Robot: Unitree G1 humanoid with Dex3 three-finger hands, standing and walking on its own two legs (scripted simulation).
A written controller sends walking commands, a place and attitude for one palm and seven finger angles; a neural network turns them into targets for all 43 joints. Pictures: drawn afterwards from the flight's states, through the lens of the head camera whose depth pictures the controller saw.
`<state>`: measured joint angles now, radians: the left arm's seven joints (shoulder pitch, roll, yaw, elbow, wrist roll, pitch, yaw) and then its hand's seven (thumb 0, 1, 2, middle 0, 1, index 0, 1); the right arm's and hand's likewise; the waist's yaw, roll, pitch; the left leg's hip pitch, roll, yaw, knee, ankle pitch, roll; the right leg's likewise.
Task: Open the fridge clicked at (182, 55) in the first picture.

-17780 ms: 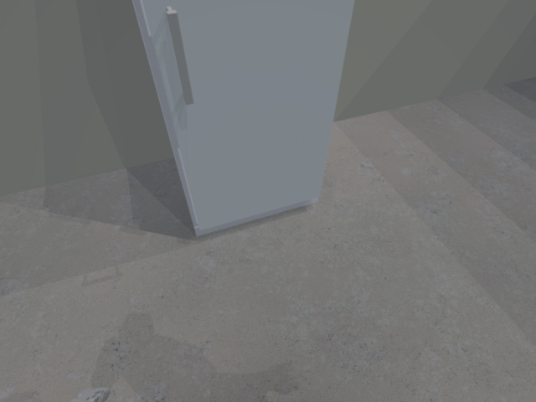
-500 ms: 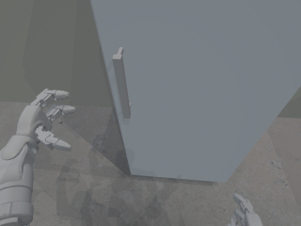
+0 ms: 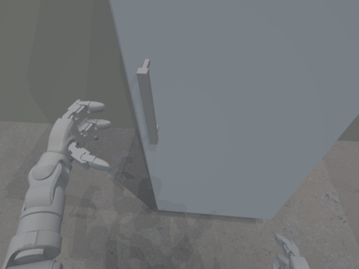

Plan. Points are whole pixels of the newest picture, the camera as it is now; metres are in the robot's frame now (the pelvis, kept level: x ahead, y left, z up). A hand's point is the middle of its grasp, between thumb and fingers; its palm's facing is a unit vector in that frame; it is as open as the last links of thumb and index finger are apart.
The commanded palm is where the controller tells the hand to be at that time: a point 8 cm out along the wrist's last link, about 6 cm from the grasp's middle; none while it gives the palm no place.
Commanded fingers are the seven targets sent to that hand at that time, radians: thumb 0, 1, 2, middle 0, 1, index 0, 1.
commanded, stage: move the hooked fingers beside the handle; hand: left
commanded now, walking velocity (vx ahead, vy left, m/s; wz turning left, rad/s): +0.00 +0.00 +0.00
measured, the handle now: (150, 106) +0.49 +0.10 +0.10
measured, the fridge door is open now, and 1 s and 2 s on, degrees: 0 0 0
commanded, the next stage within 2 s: feel for the door with the fingertips in 1.82 s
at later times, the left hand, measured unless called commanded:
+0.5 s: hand (119, 120) +0.41 +0.16 +0.12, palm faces -0.06 -1.00 -0.01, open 14.0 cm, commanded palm +0.40 +0.22 +0.11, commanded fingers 0.00 -0.50 0.30 -0.30 -1.20 -0.30 -1.20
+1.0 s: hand (117, 119) +0.43 +0.18 +0.11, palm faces -0.05 -1.00 +0.01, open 14.0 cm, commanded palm +0.41 +0.22 +0.11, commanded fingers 0.00 -0.50 0.30 -0.30 -1.20 -0.30 -1.20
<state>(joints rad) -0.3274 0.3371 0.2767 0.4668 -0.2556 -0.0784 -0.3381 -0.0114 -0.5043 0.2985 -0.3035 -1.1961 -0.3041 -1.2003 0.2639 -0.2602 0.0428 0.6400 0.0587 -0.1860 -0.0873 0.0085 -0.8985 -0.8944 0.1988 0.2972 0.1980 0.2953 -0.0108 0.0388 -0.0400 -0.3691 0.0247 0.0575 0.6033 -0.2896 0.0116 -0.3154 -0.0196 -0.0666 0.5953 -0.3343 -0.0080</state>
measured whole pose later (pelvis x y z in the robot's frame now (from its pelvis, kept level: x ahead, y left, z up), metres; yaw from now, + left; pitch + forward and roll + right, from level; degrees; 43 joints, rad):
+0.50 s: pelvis -0.01 -0.01 +0.00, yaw +0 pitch +6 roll +0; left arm -0.60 0.36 0.27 0.81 -0.21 -0.18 -0.29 -0.01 -0.50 0.30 -0.30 -1.20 -0.30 -1.20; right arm 0.33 -0.28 0.03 0.68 0.05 -0.10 -0.07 0.01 -0.90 -0.89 0.20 0.30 0.20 0.30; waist -0.06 0.03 -0.04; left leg -0.45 0.04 0.06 0.64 -0.29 0.00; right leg -0.40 -0.01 -0.07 0.64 -0.34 -0.02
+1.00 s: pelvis +0.00 +0.00 -0.01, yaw -1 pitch +8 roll +0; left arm -0.61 0.37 0.31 0.86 -0.20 -0.23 -0.29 -0.01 -0.50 0.30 -0.30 -1.20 -0.30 -1.20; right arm 0.36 -0.27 0.01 0.65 0.05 -0.04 -0.05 0.01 -0.90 -0.89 0.20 0.30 0.20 0.30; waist -0.07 0.02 -0.07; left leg -0.49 0.05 0.07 0.68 -0.32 0.01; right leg -0.45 0.00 -0.05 0.66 -0.35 -0.02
